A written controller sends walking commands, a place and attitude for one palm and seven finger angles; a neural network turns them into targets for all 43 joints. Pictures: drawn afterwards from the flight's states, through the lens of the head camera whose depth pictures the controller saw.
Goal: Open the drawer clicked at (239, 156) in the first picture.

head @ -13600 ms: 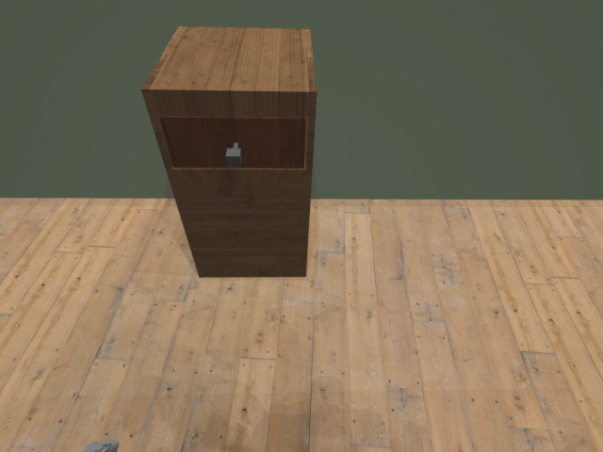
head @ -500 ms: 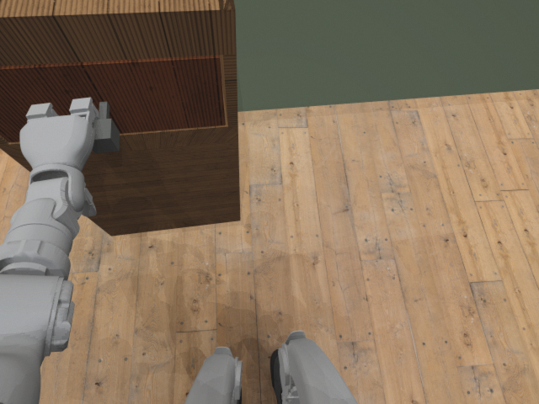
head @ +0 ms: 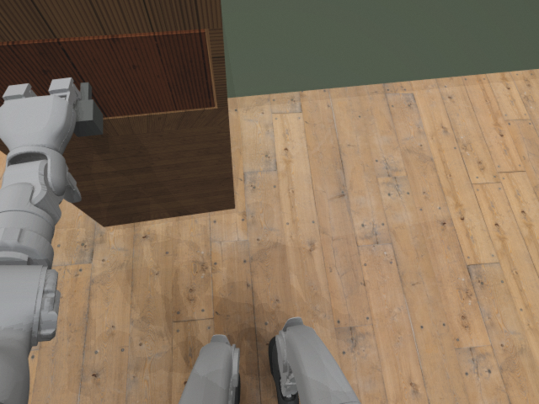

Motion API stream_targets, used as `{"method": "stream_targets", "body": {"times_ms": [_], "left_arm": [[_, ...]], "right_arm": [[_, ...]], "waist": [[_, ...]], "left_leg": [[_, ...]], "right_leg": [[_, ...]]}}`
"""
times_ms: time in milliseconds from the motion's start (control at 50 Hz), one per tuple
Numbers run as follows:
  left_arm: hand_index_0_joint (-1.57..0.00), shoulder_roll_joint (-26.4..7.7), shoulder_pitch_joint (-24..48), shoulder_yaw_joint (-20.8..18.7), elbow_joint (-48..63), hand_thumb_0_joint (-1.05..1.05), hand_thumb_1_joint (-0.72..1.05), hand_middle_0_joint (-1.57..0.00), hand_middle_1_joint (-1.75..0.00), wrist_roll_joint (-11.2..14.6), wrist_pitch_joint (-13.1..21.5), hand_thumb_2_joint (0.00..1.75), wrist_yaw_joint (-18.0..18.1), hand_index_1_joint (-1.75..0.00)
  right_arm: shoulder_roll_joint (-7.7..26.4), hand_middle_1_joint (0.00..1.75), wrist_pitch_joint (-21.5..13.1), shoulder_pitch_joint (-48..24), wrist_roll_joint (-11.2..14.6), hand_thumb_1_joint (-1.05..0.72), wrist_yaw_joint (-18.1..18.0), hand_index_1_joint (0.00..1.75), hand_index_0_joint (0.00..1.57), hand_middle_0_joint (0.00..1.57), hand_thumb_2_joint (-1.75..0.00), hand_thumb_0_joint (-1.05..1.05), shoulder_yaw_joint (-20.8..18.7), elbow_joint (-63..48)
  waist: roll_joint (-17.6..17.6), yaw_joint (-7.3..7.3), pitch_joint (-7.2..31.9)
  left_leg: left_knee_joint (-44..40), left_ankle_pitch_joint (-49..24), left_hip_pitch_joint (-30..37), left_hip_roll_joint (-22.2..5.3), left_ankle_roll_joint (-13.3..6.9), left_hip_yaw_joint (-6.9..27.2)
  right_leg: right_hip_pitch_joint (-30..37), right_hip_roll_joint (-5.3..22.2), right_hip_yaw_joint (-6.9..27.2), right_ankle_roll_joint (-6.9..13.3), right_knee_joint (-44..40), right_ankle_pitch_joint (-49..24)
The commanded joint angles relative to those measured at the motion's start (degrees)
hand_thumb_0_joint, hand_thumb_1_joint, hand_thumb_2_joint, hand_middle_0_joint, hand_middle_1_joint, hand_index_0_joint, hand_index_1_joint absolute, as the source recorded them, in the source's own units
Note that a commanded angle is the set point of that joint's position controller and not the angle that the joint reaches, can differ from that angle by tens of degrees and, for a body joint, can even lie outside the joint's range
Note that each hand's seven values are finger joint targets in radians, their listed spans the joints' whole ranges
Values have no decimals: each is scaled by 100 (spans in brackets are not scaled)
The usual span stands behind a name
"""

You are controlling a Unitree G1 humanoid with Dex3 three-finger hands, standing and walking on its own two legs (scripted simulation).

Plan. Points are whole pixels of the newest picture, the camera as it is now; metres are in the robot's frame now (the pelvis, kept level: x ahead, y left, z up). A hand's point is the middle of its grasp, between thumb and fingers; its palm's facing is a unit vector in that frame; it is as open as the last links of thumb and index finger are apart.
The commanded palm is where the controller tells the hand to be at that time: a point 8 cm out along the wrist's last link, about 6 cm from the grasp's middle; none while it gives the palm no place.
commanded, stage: close the thumb around the handle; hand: left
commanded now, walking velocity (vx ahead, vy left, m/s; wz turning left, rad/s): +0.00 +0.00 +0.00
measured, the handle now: (85, 107) +0.56 +0.25 -0.01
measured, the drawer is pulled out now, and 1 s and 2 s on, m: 0.00 0.00 0.08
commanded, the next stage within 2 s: pull the drawer open in 0.76 s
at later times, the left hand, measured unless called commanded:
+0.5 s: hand (59, 139) +0.51 +0.29 -0.02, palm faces -0.07 -0.01 -1.00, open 8.8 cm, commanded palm +0.50 +0.27 +0.03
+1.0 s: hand (60, 139) +0.51 +0.29 -0.02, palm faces -0.07 -0.03 -1.00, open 5.0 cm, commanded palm +0.49 +0.26 +0.03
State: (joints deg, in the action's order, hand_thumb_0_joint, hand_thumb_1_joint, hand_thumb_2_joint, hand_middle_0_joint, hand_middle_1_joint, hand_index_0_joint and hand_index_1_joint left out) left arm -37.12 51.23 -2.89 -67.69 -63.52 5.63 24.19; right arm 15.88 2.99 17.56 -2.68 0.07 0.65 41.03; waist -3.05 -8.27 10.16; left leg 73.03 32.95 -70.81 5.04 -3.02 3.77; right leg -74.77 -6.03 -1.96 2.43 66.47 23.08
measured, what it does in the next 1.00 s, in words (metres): stands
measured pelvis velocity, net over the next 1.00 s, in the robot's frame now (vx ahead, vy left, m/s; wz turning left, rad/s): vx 0.02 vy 0.01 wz -0.02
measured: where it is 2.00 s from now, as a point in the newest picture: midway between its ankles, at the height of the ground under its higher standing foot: (256, 403)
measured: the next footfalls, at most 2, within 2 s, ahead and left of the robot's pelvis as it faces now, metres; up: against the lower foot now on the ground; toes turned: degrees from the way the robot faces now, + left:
none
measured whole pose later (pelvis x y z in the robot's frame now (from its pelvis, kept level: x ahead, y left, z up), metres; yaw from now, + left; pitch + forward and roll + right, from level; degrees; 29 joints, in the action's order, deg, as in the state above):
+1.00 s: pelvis +0.02 +0.01 +0.01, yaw -1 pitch +31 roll -4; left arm -35.3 48.7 -3.5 -64.3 -62.7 4.8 24.0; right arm 15.3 4.7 17.4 -2.9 0.6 0.3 40.3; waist -3.0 -7.6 10.1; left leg 71.4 33.9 -68.2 4.7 -3.8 3.5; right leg -72.0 -6.3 -1.5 1.7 64.5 23.8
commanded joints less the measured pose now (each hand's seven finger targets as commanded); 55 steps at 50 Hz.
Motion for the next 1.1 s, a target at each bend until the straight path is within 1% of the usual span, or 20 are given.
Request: {"method": "stream_targets", "body": {"times_ms": [0,40,100,180,240,320,360,400,500,540,560,640,660,700,840,900,920,980,1020,1080], "left_arm": [[-30,-1595,2207,-287,926,0,-50,-30,-120,13,46,30,108,-120],[-30,-1399,2064,-195,920,0,-50,-30,-120,-1,53,30,88,-120],[-31,-1320,2104,-171,963,0,-33,-31,-122,11,74,37,112,-122],[-33,-1470,2137,-252,777,0,-11,-33,-124,25,6,47,104,-124],[-34,-1494,2113,-249,889,0,6,-34,-126,1,13,54,106,-126],[-36,-1452,2035,-241,830,0,28,-36,-128,26,13,64,91,-128],[-36,-1599,1960,-315,757,0,40,-36,-130,35,-9,68,75,-130],[-37,-1689,1967,-372,873,0,51,-37,-131,19,29,73,67,-131],[-39,-1365,1834,-259,1058,0,79,-39,-134,3,87,85,102,-134],[-40,-1246,1783,-203,953,0,90,-40,-135,23,60,90,121,-135],[-40,-1240,1755,-207,874,0,90,-40,-135,41,27,90,131,-135],[-40,-1326,1837,-295,1025,0,90,-40,-135,3,30,90,185,-135],[-40,-1183,1787,-196,996,0,90,-40,-135,21,4,90,177,-135],[-40,-1215,1780,-208,836,0,90,-40,-135,44,-28,90,170,-135],[-40,-1203,1791,-167,859,0,90,-40,-135,-8,-64,90,155,-135],[-40,-1038,1506,-148,1013,0,90,-40,-135,56,-10,90,107,-135],[-40,-1049,1238,-220,1096,0,90,-40,-135,84,13,90,91,-135],[-40,-921,769,-275,1285,0,90,-40,-135,113,82,90,76,-135],[-40,-755,442,-197,1313,0,90,-40,-135,107,95,90,108,-135],[-40,-551,131,-169,1508,0,90,-40,-135,133,150,90,152,-135]], "right_arm": [[1068,30,-56,1110,10,-90,-120,30,20,20,-90,0,-363,-140],[1050,30,-58,1117,16,-90,-105,30,20,20,-90,0,-386,-153],[1053,30,-53,1121,6,-90,-91,30,20,20,-90,0,-394,-140],[1073,30,-40,1108,7,-90,-113,30,20,20,-90,0,-360,-118],[1070,30,-40,1134,0,-90,-98,30,20,20,-90,0,-363,-131],[1070,30,-14,1143,1,-90,-98,30,20,20,-90,0,-359,-138],[1079,30,10,1121,8,-90,-107,30,20,20,-90,0,-330,-157],[1076,30,17,1127,2,-90,-110,30,20,20,-90,0,-331,-177],[1068,30,40,1141,-3,-90,-75,30,20,20,-90,0,-389,-188],[1068,30,62,1134,1,-90,-83,30,20,20,-90,0,-406,-171],[1071,30,68,1129,4,-90,-83,30,20,20,-90,0,-400,-150],[1082,30,79,1186,-20,-90,-69,30,20,20,-90,0,-420,-115],[1066,30,89,1151,-19,-90,-57,30,20,20,-90,0,-419,-127],[1069,30,104,1162,-24,-90,-76,30,20,20,-90,0,-399,-101],[1045,30,129,1140,-17,-90,-70,30,20,20,-90,0,-393,-129],[1015,30,132,1151,-19,-90,-62,30,20,20,-90,0,-415,-173],[1011,30,139,1126,-21,-90,-41,30,20,20,-90,0,-421,-199],[972,30,175,1036,-11,-90,-19,30,20,20,-90,0,-433,-245],[956,30,201,969,4,-90,-5,30,20,20,-90,0,-431,-264],[925,30,198,864,25,-90,3,30,20,20,-90,0,-462,-309]], "waist": [[-595,-144,3036],[-643,-131,3060],[-721,-146,3026],[-441,-211,2828],[-720,-124,2970],[-610,-154,2920],[-495,-123,2824],[-617,-58,2983],[-865,-32,3183],[-638,-94,2992],[-564,-108,2850],[-681,-52,3123],[-730,-76,3099],[-498,-129,2864],[-634,-104,2930],[-617,-18,3086],[-736,123,3199],[-613,233,3256],[-562,303,2970],[-346,332,2952]], "left_leg": [[-945,-1907,1332,-326,52,62],[-962,-2058,1540,-334,97,102],[-956,-2209,1687,-364,146,157],[-952,-2001,1400,-359,80,114],[-966,-2102,1514,-344,103,87],[-960,-2235,1584,-370,123,131],[-960,-2096,1361,-351,81,83],[-947,-2216,1432,-343,97,81],[-956,-2815,2097,-422,258,253],[-954,-2774,2057,-448,259,275],[-984,-2649,1992,-450,243,261],[-976,-3024,2244,-463,299,311],[-969,-2979,2235,-452,287,268],[-964,-2889,2003,-444,236,225],[-973,-2940,2066,-426,247,202],[-1007,-3195,2257,-448,260,221],[-1031,-3283,2339,-443,283,204],[-1082,-3549,2487,-477,294,205],[-1169,-3395,2406,-477,270,165],[-1218,-3391,2441,-494,246,171]], "right_leg": [[2350,240,161,-3,-589,-1096],[2244,232,115,12,-597,-1138],[2095,223,86,11,-581,-1145],[2175,225,109,-1,-605,-1095],[2225,229,115,14,-592,-1165],[2163,220,80,5,-587,-1211],[2303,217,116,3,-594,-1196],[2357,225,123,8,-541,-1305],[2026,204,11,26,-489,-1403],[1947,197,1,5,-530,-1338],[1926,195,-1,1,-568,-1269],[1982,202,-7,14,-515,-1478],[1978,190,2,13,-549,-1464],[2055,197,26,-5,-571,-1511],[2102,188,33,17,-575,-1560],[2241,193,25,9,-573,-1732],[2343,189,39,18,-569,-1780],[2502,187,57,17,-594,-1947],[2534,181,57,23,-668,-1866],[2620,188,82,29,-694,-1905]]}}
